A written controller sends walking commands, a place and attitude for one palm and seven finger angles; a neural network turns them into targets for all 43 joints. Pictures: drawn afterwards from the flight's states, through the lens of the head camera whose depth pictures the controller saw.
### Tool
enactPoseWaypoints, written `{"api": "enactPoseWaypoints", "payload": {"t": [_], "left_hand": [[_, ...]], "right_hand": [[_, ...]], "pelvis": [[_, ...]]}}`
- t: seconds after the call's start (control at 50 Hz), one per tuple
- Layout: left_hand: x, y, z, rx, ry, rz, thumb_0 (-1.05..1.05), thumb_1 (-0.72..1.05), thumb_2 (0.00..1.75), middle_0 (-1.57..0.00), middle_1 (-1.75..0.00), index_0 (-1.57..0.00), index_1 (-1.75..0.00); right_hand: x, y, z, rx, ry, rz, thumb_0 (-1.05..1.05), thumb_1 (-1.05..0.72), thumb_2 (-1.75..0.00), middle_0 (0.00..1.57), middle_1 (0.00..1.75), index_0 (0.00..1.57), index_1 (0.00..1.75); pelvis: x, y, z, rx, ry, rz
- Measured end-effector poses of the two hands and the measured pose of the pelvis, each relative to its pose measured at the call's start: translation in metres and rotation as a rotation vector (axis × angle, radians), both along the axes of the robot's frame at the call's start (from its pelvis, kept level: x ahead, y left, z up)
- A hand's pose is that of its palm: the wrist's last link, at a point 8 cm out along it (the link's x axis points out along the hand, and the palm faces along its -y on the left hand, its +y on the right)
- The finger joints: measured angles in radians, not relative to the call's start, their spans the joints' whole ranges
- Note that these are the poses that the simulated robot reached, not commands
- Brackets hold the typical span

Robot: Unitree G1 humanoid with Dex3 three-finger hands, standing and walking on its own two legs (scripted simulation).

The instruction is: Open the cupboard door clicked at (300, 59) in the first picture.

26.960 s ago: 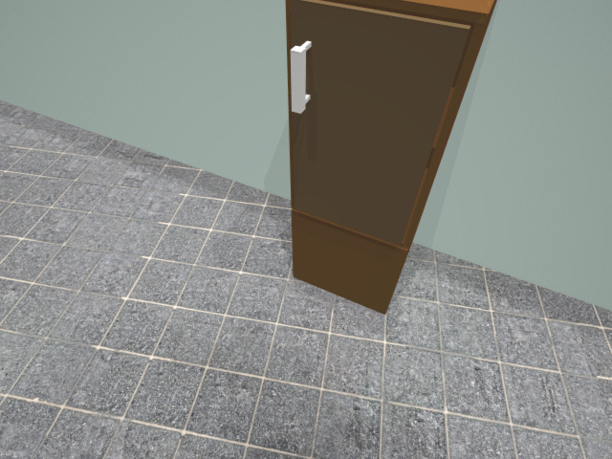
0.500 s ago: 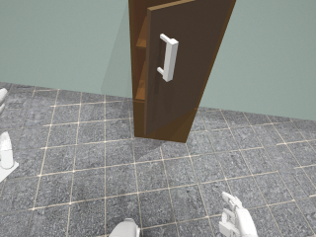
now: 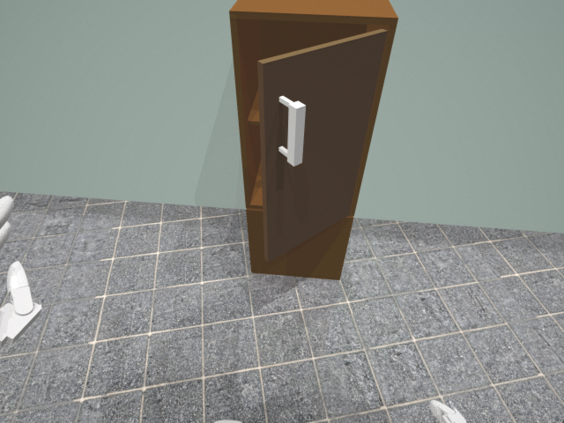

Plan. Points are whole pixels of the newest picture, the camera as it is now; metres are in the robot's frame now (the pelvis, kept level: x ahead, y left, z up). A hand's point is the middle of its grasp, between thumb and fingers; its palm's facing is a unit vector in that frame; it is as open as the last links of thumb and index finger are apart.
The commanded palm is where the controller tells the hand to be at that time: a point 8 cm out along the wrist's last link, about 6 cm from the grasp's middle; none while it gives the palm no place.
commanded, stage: stop stepping back and stand still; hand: left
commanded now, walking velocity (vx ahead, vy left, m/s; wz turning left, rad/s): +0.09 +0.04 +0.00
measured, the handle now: (289, 131) +0.66 +0.04 +0.10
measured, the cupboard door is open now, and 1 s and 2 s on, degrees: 42 42 42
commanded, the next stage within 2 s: let the arm hang, fingers relaxed in 1.12 s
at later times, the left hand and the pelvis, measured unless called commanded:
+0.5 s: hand (12, 296) +0.20 +0.32 +0.15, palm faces +0.40 -0.80 -0.44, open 7.4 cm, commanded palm +0.14 +0.36 +0.17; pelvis +0.00 +0.05 +0.00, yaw +0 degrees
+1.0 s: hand out of the picture +0.17 +0.33 +0.15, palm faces +0.44 -0.78 -0.44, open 7.4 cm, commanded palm +0.11 +0.37 +0.17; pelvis -0.02 +0.06 +0.00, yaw +2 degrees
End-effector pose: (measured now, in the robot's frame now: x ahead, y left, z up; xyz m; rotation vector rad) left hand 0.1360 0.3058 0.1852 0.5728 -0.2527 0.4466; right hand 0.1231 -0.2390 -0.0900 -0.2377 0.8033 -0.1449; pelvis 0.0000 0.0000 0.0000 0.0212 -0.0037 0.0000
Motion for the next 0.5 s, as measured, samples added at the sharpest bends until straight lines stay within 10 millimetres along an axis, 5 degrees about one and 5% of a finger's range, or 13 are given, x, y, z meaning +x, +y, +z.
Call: {"api": "enactPoseWaypoints", "payload": {"t": [0.18,0.34,0.5], "left_hand": [[0.022,0.013,-0.012,-0.070,-0.023,-0.020,0.02,0.89,0.89,-0.20,-0.30,-0.21,-0.30],[0.032,0.037,-0.008,0.000,0.007,-0.066,0.02,0.89,0.89,-0.21,-0.30,-0.21,-0.30],[0.024,0.051,-0.018,-0.055,0.051,-0.059,0.02,0.89,0.89,-0.21,-0.30,-0.21,-0.30]], "right_hand": [[0.023,0.008,0.007,-0.064,-0.058,-0.002,0.02,-0.90,-0.90,0.20,0.30,0.20,0.30],[0.052,0.053,0.020,0.005,-0.138,0.018,0.02,-0.90,-0.90,0.20,0.30,0.20,0.30],[0.050,0.085,0.019,0.038,-0.119,0.066,0.02,-0.90,-0.89,0.20,0.30,0.20,0.30]], "pelvis": [[0.008,0.025,-0.007,-0.030,-0.010,0.021],[0.009,0.041,-0.007,-0.034,-0.014,0.002],[0.003,0.055,-0.004,-0.042,-0.007,0.003]]}}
